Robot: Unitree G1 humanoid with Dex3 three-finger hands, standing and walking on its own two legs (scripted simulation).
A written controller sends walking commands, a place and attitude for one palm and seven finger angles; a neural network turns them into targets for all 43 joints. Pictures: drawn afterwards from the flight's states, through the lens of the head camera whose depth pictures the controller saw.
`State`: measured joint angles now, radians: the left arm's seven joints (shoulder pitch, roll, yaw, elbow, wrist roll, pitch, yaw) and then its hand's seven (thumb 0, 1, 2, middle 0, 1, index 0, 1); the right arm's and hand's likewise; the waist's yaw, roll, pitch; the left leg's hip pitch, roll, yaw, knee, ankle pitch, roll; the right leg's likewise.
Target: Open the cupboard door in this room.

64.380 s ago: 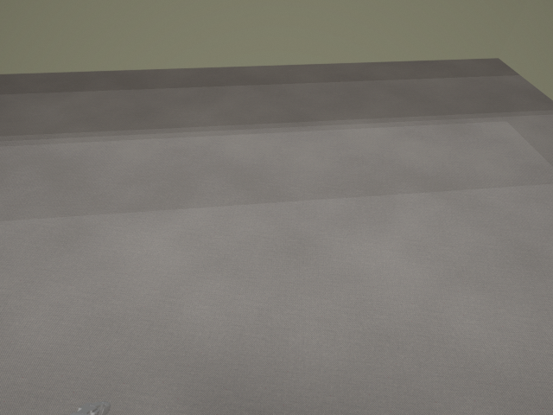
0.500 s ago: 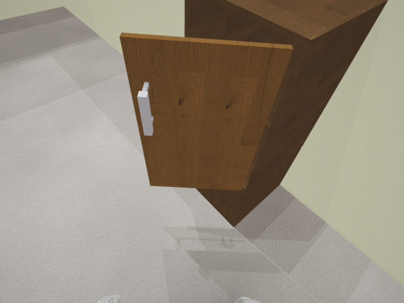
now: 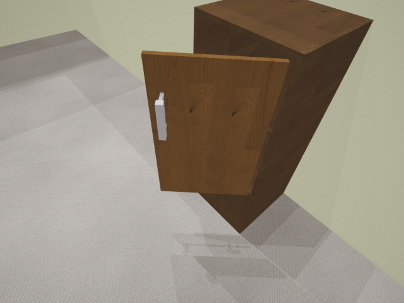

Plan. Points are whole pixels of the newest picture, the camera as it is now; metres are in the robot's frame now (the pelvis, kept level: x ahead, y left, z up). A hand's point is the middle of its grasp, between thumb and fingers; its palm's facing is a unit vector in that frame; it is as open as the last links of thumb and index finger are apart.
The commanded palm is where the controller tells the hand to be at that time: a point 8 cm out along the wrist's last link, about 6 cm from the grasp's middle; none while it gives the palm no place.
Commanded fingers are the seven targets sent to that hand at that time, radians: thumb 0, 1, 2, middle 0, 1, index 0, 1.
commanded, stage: come to a stop and stand still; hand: left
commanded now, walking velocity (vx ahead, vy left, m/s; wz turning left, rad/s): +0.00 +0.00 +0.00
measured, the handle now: (162, 116) +0.58 +0.16 +0.03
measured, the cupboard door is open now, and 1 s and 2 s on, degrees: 47 47 47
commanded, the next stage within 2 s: look again from close up in 0.26 s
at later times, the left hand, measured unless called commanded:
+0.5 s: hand out of the picture -0.05 +0.16 -0.19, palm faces +0.04 -0.99 -0.16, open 7.3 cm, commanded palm none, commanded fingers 0.00 0.90 0.90 -0.20 -0.30 -0.20 -0.30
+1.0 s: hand out of the picture +0.06 +0.17 -0.17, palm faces +0.07 -0.98 -0.19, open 7.3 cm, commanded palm +0.12 +0.22 -0.07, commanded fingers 0.00 0.83 0.87 -0.20 -0.34 -0.20 -0.34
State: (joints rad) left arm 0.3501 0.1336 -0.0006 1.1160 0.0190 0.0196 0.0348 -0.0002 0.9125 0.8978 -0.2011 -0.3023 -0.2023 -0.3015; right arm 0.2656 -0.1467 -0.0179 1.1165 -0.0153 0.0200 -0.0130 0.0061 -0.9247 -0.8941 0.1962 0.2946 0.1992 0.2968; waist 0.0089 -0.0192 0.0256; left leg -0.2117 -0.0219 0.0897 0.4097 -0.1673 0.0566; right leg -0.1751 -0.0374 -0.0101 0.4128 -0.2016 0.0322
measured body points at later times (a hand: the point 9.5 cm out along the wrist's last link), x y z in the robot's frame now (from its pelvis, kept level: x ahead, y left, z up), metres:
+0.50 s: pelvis -0.01 +0.00 -0.01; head -0.01 +0.00 +0.44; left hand -0.05 +0.21 -0.17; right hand -0.02 -0.21 -0.17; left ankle +0.04 +0.08 -0.74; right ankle +0.02 -0.14 -0.74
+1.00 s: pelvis +0.02 -0.01 -0.01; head +0.03 +0.00 +0.44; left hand +0.05 +0.22 -0.16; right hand +0.06 -0.24 -0.15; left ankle +0.04 +0.08 -0.74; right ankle +0.02 -0.14 -0.74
